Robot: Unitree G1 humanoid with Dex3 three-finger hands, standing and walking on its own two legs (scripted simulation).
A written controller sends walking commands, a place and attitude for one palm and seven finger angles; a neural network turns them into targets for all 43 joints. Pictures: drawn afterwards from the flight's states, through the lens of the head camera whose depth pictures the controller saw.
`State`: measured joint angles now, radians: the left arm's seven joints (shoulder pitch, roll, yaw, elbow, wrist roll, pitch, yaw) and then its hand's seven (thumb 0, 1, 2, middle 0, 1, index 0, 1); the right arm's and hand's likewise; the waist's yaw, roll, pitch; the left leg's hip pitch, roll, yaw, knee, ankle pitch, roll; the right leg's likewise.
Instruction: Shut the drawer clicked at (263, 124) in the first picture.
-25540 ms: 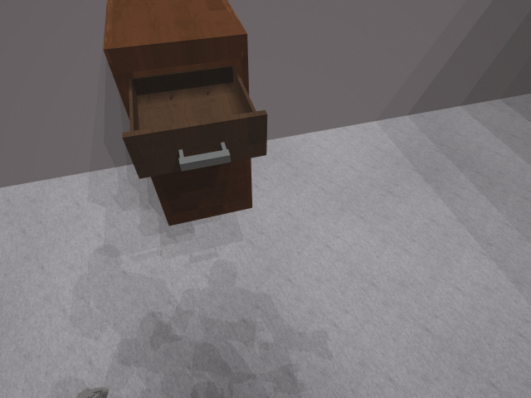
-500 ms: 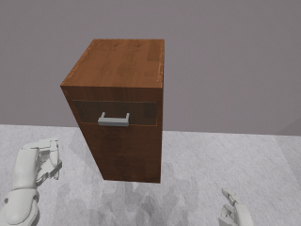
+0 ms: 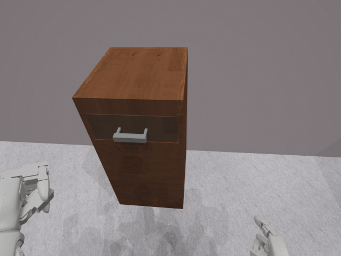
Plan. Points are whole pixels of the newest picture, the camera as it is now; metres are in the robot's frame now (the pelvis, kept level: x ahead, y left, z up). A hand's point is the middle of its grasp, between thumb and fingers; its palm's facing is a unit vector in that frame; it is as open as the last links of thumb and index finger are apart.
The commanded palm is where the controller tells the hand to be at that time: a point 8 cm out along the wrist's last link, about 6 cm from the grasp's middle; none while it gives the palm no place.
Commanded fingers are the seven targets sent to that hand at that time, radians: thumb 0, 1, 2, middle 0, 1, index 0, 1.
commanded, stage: step back with the hand held close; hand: left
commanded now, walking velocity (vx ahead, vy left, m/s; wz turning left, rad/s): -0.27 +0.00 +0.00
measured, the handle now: (131, 134) +0.56 +0.23 -0.09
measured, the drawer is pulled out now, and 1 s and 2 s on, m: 0.00 0.00 0.00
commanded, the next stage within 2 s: stop stepping back and stand still in 1.72 s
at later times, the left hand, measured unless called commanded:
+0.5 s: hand (14, 205) +0.14 +0.28 +0.16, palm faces +0.34 -0.80 -0.50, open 3.2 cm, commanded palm +0.09 +0.32 +0.17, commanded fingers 0.00 0.90 0.90 -1.40 -1.60 -1.40 -1.60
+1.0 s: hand out of the picture +0.10 +0.29 +0.17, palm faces +0.38 -0.76 -0.53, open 3.2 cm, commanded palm +0.02 +0.32 +0.17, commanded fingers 0.00 0.90 0.90 -1.40 -1.60 -1.40 -1.60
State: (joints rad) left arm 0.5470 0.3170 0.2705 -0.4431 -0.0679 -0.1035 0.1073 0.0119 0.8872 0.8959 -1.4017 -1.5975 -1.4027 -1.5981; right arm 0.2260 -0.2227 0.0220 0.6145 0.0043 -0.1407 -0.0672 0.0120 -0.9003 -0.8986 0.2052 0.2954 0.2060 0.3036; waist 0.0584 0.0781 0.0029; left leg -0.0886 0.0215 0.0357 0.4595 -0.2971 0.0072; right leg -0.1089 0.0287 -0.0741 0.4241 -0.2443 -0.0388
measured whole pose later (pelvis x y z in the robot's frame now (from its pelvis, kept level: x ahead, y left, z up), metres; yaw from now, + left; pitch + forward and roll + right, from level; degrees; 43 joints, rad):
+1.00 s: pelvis -0.10 +0.04 -0.02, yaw +1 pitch +2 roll -2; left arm 0.61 0.44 0.47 -0.62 0.00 -0.29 0.15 0.01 0.88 0.90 -1.40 -1.60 -1.41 -1.60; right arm 0.25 -0.21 -0.02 0.56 -0.01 -0.10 -0.07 0.01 -0.90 -0.90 0.21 0.30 0.21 0.30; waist -0.03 -0.01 0.03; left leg -0.47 -0.02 0.02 0.64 -0.21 0.07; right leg -0.36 0.06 0.05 0.60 -0.28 0.02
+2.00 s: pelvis -0.30 +0.00 +0.00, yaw -4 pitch +3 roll +1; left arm 0.76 0.45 0.42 -0.64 -0.06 -0.24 0.13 0.01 0.88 0.89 -1.40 -1.60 -1.40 -1.60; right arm 0.22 -0.21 -0.01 0.60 0.02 -0.06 -0.06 0.01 -0.90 -0.90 0.21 0.30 0.21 0.30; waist -0.03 -0.05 -0.05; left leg -0.46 0.00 0.05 0.72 -0.28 0.00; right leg -0.21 0.00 0.01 0.46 -0.31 -0.01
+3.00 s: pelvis -0.32 +0.01 +0.00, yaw -1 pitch +0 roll +0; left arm 0.65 0.38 0.35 -0.56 -0.03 -0.19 0.15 0.01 0.88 0.90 -1.40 -1.60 -1.40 -1.60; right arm 0.21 -0.22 0.00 0.63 0.00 -0.09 -0.08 0.01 -0.90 -0.90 0.20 0.30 0.21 0.30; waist 0.00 -0.02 0.03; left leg -0.21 0.01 0.03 0.47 -0.26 0.01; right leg -0.23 0.03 -0.05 0.46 -0.23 -0.04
